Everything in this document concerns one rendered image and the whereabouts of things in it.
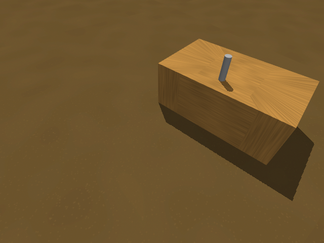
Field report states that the can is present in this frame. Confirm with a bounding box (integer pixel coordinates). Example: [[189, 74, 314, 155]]
[[218, 54, 232, 82]]

